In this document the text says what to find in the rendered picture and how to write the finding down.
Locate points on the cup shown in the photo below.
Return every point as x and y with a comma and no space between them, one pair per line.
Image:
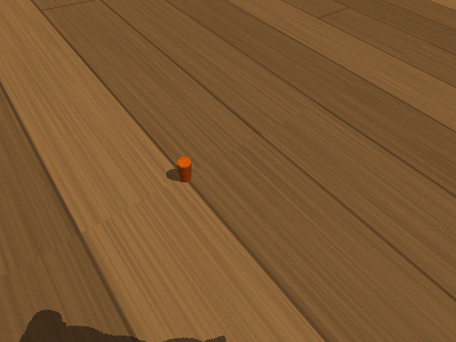
184,165

